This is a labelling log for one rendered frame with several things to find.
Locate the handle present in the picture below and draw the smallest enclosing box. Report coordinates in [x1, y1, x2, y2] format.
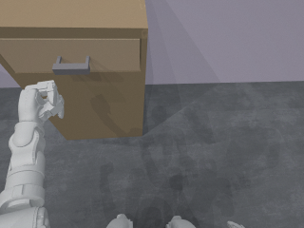
[52, 56, 90, 75]

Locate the left robot upper arm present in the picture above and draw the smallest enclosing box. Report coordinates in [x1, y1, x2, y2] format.
[0, 206, 50, 228]

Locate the drawer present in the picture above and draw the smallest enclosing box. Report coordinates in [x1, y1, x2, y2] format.
[0, 38, 141, 72]

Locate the robot left shin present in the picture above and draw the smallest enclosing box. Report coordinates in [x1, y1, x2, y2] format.
[117, 214, 127, 219]

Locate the left robot forearm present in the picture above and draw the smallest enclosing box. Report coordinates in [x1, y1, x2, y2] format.
[0, 121, 46, 215]

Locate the robot left hand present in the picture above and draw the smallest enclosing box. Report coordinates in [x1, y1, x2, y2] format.
[18, 80, 65, 126]

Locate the cabinet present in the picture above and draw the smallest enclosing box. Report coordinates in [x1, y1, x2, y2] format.
[0, 0, 148, 141]

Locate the left robot thigh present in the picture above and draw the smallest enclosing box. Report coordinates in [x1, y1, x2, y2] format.
[106, 218, 133, 228]

